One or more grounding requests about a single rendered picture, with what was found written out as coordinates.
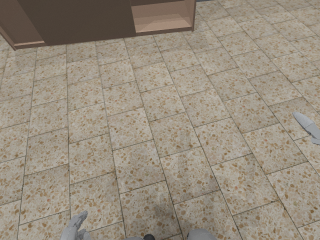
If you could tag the wardrobe door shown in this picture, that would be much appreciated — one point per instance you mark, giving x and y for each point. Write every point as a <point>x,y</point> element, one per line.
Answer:
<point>16,24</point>
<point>67,20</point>

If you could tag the robot left hand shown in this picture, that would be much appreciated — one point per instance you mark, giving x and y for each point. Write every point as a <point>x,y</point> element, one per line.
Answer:
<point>71,232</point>

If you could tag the right robot thigh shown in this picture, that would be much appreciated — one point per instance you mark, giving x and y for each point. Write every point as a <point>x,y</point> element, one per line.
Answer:
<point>200,234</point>

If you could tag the robot right hand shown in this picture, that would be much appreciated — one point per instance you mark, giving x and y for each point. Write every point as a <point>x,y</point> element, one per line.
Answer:
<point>309,126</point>

